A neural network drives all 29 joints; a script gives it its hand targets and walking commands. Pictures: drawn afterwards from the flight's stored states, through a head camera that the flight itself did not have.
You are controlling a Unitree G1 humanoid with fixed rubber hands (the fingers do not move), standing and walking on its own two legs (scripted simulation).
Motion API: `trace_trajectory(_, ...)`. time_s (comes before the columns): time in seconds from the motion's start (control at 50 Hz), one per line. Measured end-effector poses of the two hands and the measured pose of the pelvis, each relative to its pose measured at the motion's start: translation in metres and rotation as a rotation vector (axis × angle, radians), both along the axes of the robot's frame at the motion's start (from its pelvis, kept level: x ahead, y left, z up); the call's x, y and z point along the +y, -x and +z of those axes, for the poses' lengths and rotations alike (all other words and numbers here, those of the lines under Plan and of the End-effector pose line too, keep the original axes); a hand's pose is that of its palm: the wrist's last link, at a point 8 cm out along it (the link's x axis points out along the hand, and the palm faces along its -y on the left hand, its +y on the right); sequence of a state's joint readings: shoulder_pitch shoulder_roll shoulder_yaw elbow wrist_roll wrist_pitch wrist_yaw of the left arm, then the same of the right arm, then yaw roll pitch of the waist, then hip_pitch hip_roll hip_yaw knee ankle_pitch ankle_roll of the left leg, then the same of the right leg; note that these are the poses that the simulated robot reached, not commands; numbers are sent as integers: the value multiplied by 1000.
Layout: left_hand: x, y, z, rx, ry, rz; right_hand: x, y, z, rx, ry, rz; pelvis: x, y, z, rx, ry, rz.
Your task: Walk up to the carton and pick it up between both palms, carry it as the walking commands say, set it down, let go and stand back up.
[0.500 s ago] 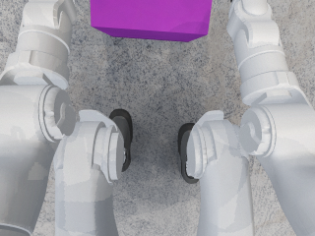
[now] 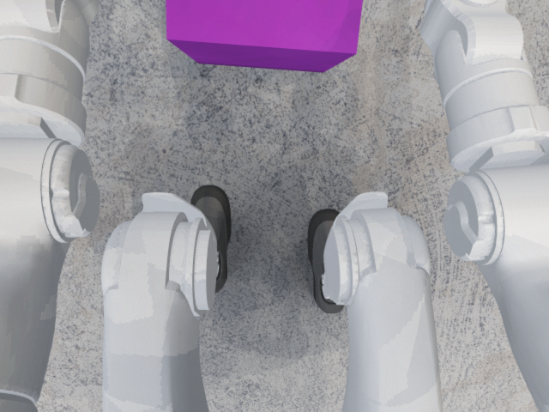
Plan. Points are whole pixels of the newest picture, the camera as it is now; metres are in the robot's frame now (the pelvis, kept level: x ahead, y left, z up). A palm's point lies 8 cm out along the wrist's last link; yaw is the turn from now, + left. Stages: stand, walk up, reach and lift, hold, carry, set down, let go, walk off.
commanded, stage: set down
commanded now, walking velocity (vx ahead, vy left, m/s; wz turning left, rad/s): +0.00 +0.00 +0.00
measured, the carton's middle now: out of the picture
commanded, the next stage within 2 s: let go in 1.16 s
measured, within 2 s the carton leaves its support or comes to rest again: neither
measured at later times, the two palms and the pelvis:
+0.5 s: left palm out of the picture +0.56 +0.23 +0.01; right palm out of the picture +0.57 -0.15 +0.01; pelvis +0.02 +0.00 +0.11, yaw +0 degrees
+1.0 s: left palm out of the picture +0.56 +0.24 +0.16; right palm out of the picture +0.57 -0.15 +0.17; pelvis +0.04 +0.01 +0.26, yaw +1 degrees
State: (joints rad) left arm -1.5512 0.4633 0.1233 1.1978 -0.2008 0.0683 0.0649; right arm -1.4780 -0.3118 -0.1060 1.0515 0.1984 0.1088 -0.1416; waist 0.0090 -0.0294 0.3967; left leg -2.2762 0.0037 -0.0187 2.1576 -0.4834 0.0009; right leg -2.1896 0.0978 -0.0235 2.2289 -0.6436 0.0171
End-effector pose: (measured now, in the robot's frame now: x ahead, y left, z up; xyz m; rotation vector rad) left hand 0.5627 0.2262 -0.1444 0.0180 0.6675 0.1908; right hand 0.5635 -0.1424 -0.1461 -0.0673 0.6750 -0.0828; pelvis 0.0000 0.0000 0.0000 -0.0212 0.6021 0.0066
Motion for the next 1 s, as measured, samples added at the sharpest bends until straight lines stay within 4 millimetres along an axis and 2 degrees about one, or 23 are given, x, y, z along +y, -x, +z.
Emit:
trace_trajectory(0.14,1,-1,40,-21,-7,-6,-1,-2,42,-21,3,-21,-1,-3,24,46,6,4)
trace_trajectory(0.42,2,-1,127,-35,-9,-16,-6,-5,133,-51,10,-44,2,-13,90,171,12,13)
trace_trajectory(0.66,9,1,199,-37,-11,-24,-7,-6,207,-58,11,-44,5,-22,155,205,17,25)
trace_trajectory(1.0,13,3,307,-43,-1,-46,-8,-3,317,-66,-2,-20,14,-41,257,190,19,31)
